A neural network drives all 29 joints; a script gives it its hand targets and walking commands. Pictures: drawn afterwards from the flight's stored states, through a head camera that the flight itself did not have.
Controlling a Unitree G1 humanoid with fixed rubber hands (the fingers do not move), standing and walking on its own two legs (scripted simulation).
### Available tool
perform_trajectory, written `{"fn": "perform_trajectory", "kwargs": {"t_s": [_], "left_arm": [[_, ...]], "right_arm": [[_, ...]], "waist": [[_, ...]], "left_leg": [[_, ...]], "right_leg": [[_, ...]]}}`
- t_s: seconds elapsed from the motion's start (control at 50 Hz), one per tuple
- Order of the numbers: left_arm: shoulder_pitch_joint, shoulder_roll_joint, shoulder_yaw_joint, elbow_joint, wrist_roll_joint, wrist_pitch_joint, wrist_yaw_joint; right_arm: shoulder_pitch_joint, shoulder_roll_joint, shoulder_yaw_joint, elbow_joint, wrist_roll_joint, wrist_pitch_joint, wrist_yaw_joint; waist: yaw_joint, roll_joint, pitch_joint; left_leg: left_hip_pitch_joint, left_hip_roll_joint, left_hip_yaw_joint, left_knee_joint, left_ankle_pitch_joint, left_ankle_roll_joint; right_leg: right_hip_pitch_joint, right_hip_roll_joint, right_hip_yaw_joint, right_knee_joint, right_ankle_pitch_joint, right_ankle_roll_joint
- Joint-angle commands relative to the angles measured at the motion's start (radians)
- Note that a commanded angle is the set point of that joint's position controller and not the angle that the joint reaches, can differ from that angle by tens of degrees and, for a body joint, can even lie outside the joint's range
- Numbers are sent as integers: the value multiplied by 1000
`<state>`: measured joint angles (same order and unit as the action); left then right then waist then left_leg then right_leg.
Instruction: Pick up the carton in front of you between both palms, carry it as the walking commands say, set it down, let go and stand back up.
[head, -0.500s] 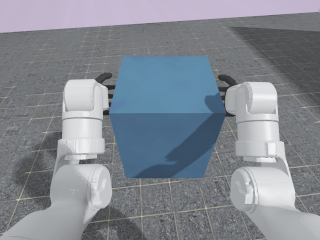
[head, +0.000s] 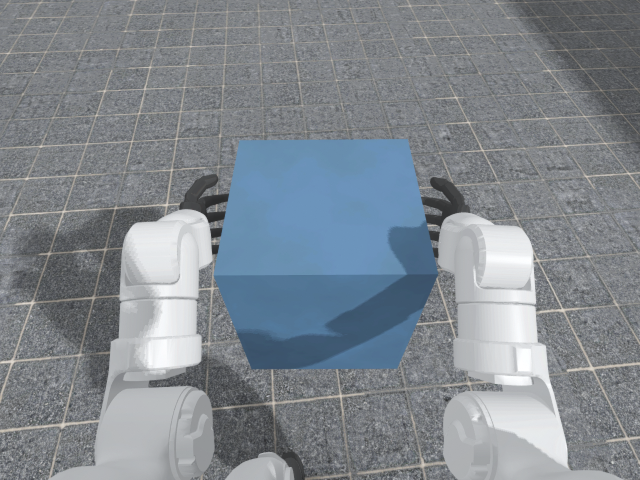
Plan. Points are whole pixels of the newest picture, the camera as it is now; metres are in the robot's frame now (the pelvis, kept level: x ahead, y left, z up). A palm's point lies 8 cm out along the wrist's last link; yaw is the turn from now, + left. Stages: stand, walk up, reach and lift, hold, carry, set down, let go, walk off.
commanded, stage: carry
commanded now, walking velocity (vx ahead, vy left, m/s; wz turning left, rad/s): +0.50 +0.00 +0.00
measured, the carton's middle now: (323, 262) +0.38 +0.01 +0.02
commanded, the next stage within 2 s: none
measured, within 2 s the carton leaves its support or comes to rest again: neither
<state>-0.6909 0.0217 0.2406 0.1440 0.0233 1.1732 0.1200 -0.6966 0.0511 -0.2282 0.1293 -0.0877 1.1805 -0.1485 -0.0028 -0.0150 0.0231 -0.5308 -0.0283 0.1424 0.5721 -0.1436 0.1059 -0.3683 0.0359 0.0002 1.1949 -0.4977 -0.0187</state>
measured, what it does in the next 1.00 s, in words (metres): walks ahead: right foot, then left foot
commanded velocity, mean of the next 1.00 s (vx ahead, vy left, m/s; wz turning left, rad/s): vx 0.03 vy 0.00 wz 0.00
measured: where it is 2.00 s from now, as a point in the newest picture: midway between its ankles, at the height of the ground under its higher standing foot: (321, 445)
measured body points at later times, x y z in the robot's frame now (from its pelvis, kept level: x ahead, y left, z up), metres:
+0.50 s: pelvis +0.23 -0.04 +0.01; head +0.24 -0.05 +0.46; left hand +0.60 +0.12 +0.13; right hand +0.61 -0.18 +0.12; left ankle +0.19 +0.08 -0.71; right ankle +0.31 -0.11 -0.72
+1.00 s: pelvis +0.26 -0.01 +0.01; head +0.25 -0.01 +0.46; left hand +0.62 +0.16 +0.13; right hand +0.63 -0.15 +0.13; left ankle +0.20 +0.09 -0.72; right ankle +0.31 -0.11 -0.72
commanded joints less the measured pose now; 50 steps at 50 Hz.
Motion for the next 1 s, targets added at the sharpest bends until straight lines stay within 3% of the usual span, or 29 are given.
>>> {"fn": "perform_trajectory", "kwargs": {"t_s": [0.0, 0.02, 0.06, 0.12, 0.18, 0.24, 0.3, 0.32, 0.34, 0.36, 0.38, 0.42, 0.48, 0.54, 0.58, 0.68, 0.74, 0.84, 0.98], "left_arm": [[-757, -1178, -688, -141, -408, -13, -234], [-746, -1184, -693, -149, -401, -19, -227], [-697, -1177, -697, -160, -380, -29, -210], [-629, -1139, -694, -173, -339, -34, -186], [-617, -1094, -702, -191, -322, -28, -173], [-620, -1058, -701, -163, -325, -7, -181], [-633, -1041, -677, -94, -334, 14, -205], [-632, -1031, -655, -60, -331, 21, -213], [-622, -1018, -623, -19, -327, 28, -221], [-629, -1004, -602, 25, -315, 29, -221], [-598, -1015, -581, 49, -324, 25, -223], [-657, -1072, -569, 8, -347, 17, -233], [-777, -1126, -582, -78, -387, 12, -239], [-830, -1130, -607, -135, -412, 15, -232], [-782, -1116, -605, -113, -407, 26, -228], [-697, -1107, -577, 6, -375, 32, -235], [-731, -1124, -571, 27, -376, 21, -239], [-778, -1143, -574, 10, -391, 11, -233], [-760, -1142, -571, 4, -396, 14, -227]], "right_arm": [[-723, 1087, 668, -154, 438, -27, 243], [-759, 1108, 687, -185, 465, -32, 248], [-782, 1117, 710, -229, 500, -36, 256], [-744, 1090, 721, -242, 516, -32, 269], [-705, 1041, 711, -224, 509, -22, 277], [-643, 990, 679, -154, 475, -5, 279], [-615, 954, 636, -64, 439, 9, 277], [-619, 949, 624, -35, 433, 12, 276], [-634, 942, 607, -11, 428, 16, 275], [-665, 966, 600, 22, 434, 24, 271], [-670, 979, 590, 28, 438, 29, 270], [-737, 1045, 597, 14, 458, 24, 274], [-816, 1115, 610, -39, 492, 10, 264], [-828, 1121, 614, -83, 497, 10, 244], [-786, 1105, 608, -66, 484, 19, 239], [-695, 1065, 561, 42, 438, 24, 254], [-718, 1070, 546, 63, 434, 14, 261], [-759, 1070, 541, 36, 442, 5, 255], [-750, 1058, 548, 5, 443, 11, 246]], "waist": [[-57, 76, -636], [-46, 69, -625], [-38, 97, -619], [-36, 136, -592], [-34, 183, -567], [-46, 188, -531], [-35, 137, -501], [-17, 111, -506], [-1, -12, -563], [8, -155, -622], [17, -175, -647], [12, -126, -611], [6, -119, -613], [0, -79, -618], [2, -28, -626], [1, 15, -599], [-2, 25, -579], [-1, 49, -555], [1, 34, -546]], "left_leg": [[832, 330, -480, -153, 418, 118], [778, 318, -442, -175, 385, 95], [743, 309, -389, -199, 388, 87], [729, 282, -267, -175, 624, 83], [686, 240, -167, -145, 803, 42], [653, 198, -90, -96, 794, 12], [530, 159, -40, 52, 597, -39], [401, 151, -59, 98, 438, -77], [227, 130, -64, 191, 34, -116], [55, 56, -110, 252, -393, -130], [52, 61, -143, 246, -481, -126], [122, 72, -147, 94, -467, -121], [305, 58, -88, -88, -221, -123], [374, 108, -112, -137, -92, -128], [393, 154, -134, -66, 39, -112], [388, 159, -135, -9, 266, -105], [387, 162, -141, 0, 305, -100], [396, 178, -163, -2, 359, -79], [373, 170, -169, -12, 256, -66]], "right_leg": [[-382, -68, 32, 35, 79, 7], [-340, -76, 26, -17, 103, 10], [-313, -77, 0, -104, 110, 20], [-308, -64, -57, -264, 149, 38], [-229, -32, -108, -424, 297, 39], [-137, 5, -150, -588, 446, 31], [113, -7, -169, -873, 687, 24], [280, -94, -99, -869, 842, 5], [490, -313, 93, -703, 1395, -48], [682, -420, 205, -632, 1627, -172], [648, -430, 254, -687, 1438, -206], [526, -376, 209, -782, 1075, -168], [396, -288, 74, -805, 806, -102], [383, -240, 23, -764, 801, -77], [363, -227, 5, -722, 839, -60], [308, -210, -11, -637, 971, -65], [270, -200, -19, -616, 944, -66], [213, -180, -28, -604, 760, -58], [209, -187, -19, -618, 682, -55]]}}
